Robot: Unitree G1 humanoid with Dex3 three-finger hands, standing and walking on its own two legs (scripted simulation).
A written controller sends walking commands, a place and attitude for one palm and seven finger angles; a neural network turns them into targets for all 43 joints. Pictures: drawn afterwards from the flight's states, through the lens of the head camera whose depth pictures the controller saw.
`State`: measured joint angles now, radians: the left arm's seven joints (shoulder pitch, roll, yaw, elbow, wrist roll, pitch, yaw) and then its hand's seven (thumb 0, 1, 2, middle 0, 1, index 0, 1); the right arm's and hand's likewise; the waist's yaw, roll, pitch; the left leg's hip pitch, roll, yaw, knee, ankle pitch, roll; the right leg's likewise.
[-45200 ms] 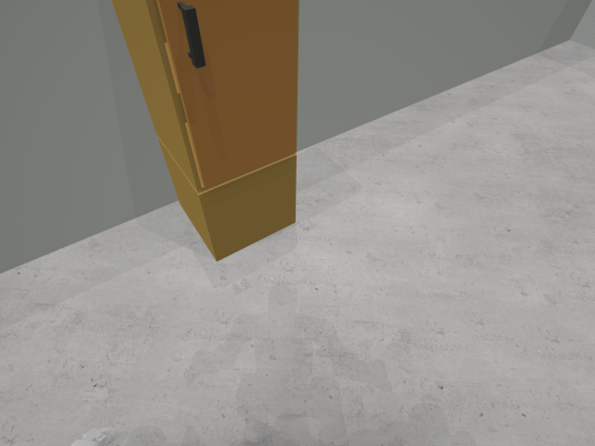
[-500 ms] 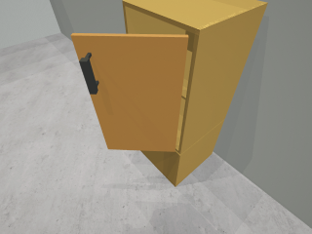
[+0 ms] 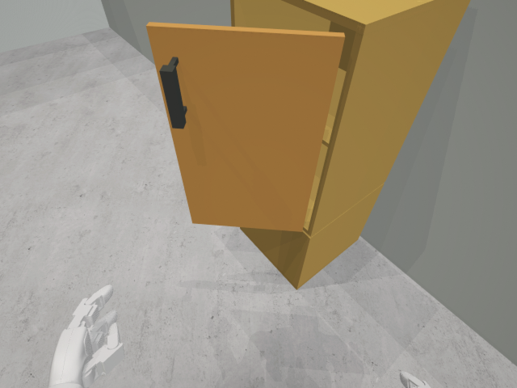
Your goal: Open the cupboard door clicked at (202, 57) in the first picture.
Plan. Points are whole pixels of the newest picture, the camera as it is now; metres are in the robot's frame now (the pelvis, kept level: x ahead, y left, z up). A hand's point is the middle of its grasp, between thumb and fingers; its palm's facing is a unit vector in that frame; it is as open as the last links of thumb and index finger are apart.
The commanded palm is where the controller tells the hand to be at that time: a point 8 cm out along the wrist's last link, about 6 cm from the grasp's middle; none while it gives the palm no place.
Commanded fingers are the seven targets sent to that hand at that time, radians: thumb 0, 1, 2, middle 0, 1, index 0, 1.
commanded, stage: raise the hand with hooked fingers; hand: left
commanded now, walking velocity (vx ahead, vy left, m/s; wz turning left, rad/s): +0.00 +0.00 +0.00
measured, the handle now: (176, 93) +0.61 +0.20 +0.14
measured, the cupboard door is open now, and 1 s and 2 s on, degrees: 46 46 46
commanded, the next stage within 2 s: move the hooked fingers beside the handle in 1.94 s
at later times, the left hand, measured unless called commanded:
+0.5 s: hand (112, 314) +0.22 +0.23 +0.02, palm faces +0.00 -1.00 -0.08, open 10.0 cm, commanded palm +0.19 +0.28 +0.03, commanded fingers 0.00 0.11 0.56 -0.26 -0.81 -0.26 -0.81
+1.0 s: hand (85, 256) +0.27 +0.26 +0.09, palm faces +0.02 -1.00 -0.06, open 12.9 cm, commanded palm +0.24 +0.30 +0.10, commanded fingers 0.00 -0.48 0.31 -0.30 -1.18 -0.30 -1.18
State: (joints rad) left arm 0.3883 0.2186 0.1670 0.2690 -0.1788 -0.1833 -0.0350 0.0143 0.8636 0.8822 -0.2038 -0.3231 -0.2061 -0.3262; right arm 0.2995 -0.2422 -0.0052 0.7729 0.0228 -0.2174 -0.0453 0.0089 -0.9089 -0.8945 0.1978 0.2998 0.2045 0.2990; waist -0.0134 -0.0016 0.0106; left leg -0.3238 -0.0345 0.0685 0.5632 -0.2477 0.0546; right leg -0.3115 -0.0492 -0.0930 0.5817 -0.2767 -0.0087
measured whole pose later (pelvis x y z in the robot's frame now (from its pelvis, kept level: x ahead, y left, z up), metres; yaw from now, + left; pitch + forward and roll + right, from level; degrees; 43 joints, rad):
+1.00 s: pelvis +0.03 -0.01 -0.02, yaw +1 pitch +4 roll -2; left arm 0.14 0.41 0.39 0.11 -0.38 -0.13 -0.46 0.00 -0.25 0.41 -0.28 -1.04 -0.28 -1.04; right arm 0.26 -0.27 0.06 0.57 0.06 -0.26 -0.10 0.01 -0.91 -0.89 0.20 0.30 0.21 0.30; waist 0.02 0.04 -0.07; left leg -0.46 0.00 0.01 0.77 -0.38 0.04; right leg -0.40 0.02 -0.09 0.69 -0.37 -0.02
